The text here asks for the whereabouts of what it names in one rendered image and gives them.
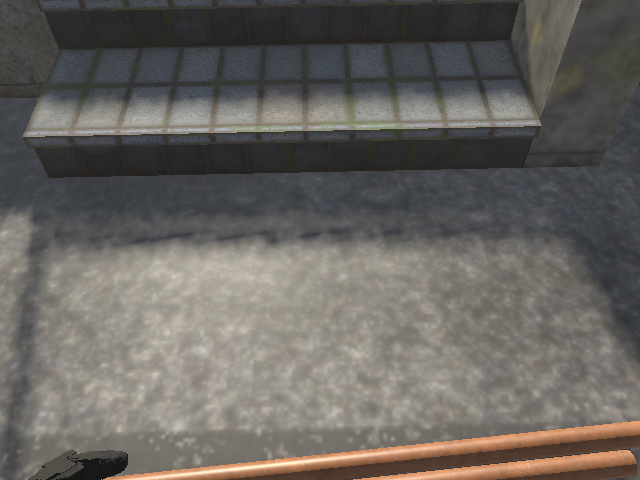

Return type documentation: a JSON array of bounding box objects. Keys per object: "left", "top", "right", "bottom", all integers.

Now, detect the left robot hand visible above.
[{"left": 28, "top": 450, "right": 128, "bottom": 480}]

